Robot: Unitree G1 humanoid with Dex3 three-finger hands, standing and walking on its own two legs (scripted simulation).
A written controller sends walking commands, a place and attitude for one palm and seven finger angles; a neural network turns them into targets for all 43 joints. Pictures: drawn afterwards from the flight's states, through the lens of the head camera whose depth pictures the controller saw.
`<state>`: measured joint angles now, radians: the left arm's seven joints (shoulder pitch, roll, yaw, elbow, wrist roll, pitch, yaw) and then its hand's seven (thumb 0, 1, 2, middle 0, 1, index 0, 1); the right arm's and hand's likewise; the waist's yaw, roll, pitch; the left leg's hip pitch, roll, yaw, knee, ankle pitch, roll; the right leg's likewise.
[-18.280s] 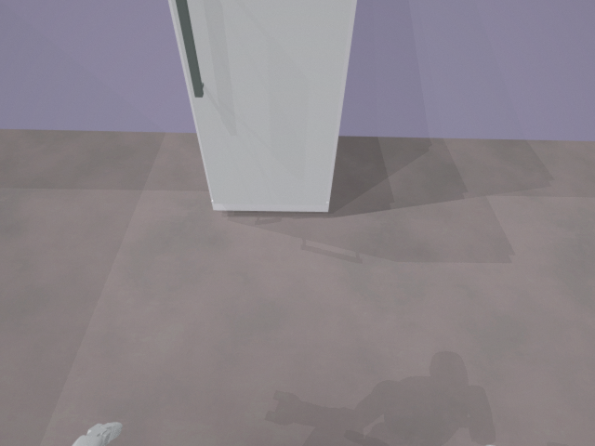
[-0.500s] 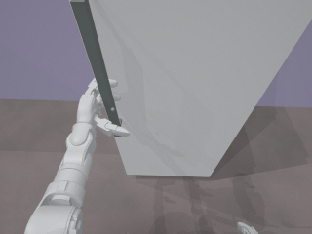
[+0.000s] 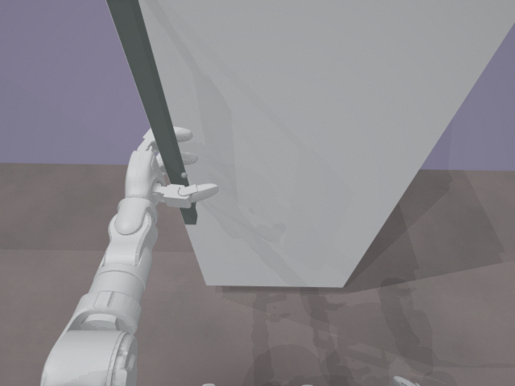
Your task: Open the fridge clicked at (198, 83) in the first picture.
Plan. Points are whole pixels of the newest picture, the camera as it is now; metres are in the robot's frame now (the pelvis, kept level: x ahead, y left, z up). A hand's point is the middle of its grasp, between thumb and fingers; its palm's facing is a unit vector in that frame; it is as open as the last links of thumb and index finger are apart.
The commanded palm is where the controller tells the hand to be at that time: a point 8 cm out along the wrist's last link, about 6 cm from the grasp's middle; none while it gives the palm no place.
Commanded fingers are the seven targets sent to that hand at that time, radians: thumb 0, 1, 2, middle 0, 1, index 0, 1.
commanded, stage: grip the handle and tug to test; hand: left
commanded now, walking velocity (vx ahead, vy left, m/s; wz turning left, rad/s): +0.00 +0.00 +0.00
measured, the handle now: (171, 136) +0.47 +0.14 +0.12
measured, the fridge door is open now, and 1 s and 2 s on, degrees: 0 0 24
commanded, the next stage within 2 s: pull the door a little, standing still in 1.08 s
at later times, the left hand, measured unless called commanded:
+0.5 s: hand (182, 180) +0.41 +0.12 +0.08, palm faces -0.04 -1.00 +0.00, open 6.1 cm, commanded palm +0.38 +0.18 +0.09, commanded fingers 0.00 0.90 0.90 -0.45 -1.40 -0.45 -1.40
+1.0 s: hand (182, 181) +0.41 +0.12 +0.09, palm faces -0.04 -1.00 +0.01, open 6.0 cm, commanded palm +0.36 +0.18 +0.09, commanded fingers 0.00 0.90 0.90 -0.45 -1.40 -0.45 -1.40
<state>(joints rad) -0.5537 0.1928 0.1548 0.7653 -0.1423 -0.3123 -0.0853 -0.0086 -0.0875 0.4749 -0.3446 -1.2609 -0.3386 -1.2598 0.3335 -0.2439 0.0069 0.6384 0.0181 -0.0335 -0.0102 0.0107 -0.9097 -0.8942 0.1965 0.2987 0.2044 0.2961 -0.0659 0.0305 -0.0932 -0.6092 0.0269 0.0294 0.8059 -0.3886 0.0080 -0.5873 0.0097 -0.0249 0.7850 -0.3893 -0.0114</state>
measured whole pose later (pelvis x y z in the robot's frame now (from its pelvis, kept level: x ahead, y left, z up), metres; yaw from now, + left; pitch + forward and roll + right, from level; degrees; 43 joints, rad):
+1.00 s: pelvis +0.01 +0.00 +0.00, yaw -1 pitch +10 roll +0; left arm -0.38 0.19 0.16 0.58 -0.16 -0.25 -0.09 0.02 0.72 0.76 -0.31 -1.35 -0.31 -1.35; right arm 0.32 -0.24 0.00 0.59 0.02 -0.02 -0.01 0.01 -0.91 -0.89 0.20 0.30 0.20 0.30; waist -0.07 0.03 -0.10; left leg -0.55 0.04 0.05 0.77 -0.40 0.01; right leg -0.54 0.02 0.00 0.75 -0.39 -0.01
